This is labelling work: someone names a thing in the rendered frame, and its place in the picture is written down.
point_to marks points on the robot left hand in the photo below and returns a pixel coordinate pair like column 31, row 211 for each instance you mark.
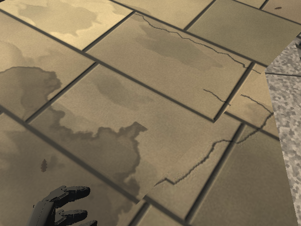
column 44, row 214

